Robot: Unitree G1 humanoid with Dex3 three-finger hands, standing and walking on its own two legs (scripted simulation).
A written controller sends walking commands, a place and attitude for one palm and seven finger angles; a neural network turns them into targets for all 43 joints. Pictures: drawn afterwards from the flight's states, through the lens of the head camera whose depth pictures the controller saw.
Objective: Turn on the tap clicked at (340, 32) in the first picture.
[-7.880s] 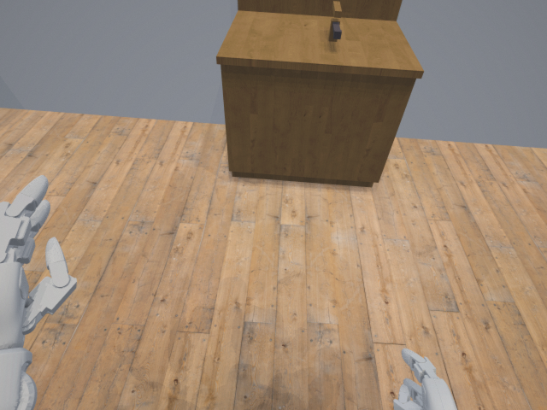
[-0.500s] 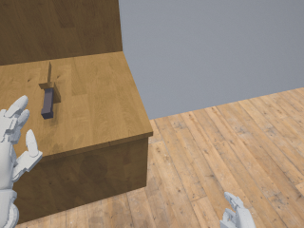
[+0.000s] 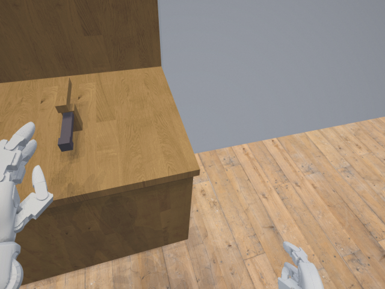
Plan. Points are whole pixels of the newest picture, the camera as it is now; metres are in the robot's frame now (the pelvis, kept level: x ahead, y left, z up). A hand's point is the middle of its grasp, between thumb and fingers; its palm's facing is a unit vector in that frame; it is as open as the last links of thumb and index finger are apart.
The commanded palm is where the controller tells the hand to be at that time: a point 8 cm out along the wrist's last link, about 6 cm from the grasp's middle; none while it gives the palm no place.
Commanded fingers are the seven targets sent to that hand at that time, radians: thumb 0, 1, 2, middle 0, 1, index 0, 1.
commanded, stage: shuffle to correct the standing spot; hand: left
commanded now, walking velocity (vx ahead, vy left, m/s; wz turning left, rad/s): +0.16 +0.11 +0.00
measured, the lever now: (65, 144) +0.44 +0.37 +0.00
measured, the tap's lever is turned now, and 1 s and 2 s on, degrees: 0 0 0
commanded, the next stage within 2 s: come to a stop and stand still in 0.62 s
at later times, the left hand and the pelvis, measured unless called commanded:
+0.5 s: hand (57, 167) +0.26 +0.25 +0.15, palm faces +0.38 -0.83 -0.41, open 7.4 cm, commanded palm +0.20 +0.29 +0.17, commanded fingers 0.00 0.90 0.90 -0.20 -0.30 -0.20 -0.30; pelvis +0.04 +0.01 -0.02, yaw -1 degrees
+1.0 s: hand (40, 141) +0.31 +0.30 +0.17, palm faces +0.43 -0.81 -0.40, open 7.4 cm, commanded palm +0.23 +0.33 +0.17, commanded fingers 0.00 0.90 0.90 -0.20 -0.30 -0.20 -0.30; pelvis +0.08 +0.05 -0.02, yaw +2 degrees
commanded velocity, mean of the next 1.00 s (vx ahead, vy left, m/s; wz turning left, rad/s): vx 0.09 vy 0.05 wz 0.00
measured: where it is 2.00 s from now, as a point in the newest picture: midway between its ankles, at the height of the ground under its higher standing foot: outside the picture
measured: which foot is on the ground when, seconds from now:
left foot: down 0.00-0.60, up 0.62-0.86, down 0.88-1.00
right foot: down 0.00-0.42, up 0.44-0.58, down 0.60-1.00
